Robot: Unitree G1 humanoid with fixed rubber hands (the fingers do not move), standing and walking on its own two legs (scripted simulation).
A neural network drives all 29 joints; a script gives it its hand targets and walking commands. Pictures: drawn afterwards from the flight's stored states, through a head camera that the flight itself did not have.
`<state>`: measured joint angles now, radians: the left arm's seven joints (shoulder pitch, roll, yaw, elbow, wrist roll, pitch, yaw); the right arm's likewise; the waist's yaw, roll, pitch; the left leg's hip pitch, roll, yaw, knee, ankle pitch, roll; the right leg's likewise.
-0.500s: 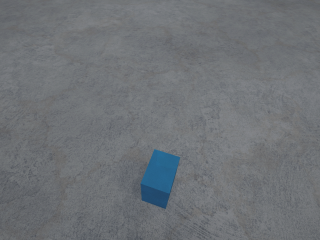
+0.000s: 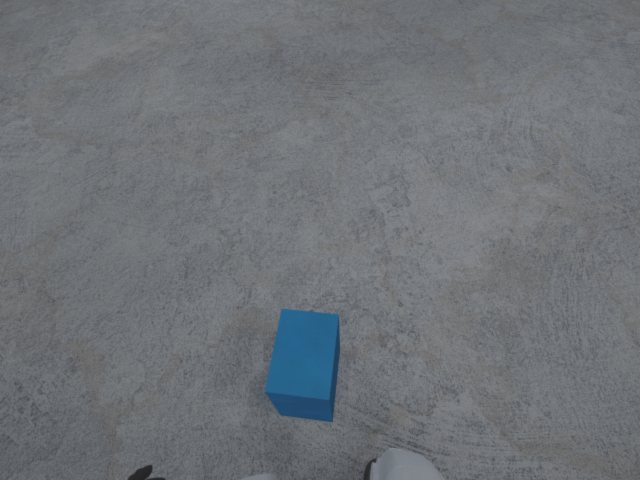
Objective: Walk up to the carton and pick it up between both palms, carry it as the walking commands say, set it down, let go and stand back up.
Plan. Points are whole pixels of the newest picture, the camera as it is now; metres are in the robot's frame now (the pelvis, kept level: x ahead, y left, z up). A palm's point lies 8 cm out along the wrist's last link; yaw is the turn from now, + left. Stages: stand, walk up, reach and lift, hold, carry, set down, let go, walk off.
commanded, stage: walk up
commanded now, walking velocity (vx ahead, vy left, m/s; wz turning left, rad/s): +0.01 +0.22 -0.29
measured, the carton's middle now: (308, 367) +0.42 +0.05 -0.62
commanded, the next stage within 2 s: stand in 0.58 s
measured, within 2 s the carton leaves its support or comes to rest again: neither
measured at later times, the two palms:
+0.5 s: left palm out of the picture +0.12 +0.37 -0.12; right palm out of the picture +0.04 -0.15 -0.09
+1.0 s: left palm out of the picture +0.08 +0.33 -0.12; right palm out of the picture +0.00 -0.13 -0.12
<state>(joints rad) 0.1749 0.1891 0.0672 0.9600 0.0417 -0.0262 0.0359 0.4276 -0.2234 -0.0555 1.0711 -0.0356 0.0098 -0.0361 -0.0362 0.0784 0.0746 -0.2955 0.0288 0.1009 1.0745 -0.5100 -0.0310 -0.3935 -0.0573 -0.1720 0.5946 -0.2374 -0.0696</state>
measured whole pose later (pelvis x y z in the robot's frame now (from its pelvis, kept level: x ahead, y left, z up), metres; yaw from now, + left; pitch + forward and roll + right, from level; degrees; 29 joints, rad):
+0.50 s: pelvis +0.02 +0.11 +0.02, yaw -7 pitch +1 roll -3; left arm 0.20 0.29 0.09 0.95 0.04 0.07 0.00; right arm 0.25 -0.19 -0.04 0.91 -0.04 0.01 -0.03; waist -0.01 -0.03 0.02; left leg -0.29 0.10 0.04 0.51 -0.23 -0.03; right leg -0.48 -0.01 0.02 0.95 -0.39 0.05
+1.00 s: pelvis +0.02 +0.10 +0.02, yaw -8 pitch -1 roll +0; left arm 0.25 0.19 0.02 1.07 0.00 -0.02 0.01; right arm 0.27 -0.20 0.00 1.07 -0.01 0.00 -0.01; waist -0.02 0.01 0.02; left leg -0.18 0.06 0.06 0.37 -0.16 -0.03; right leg -0.10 0.00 -0.04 0.35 -0.23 -0.01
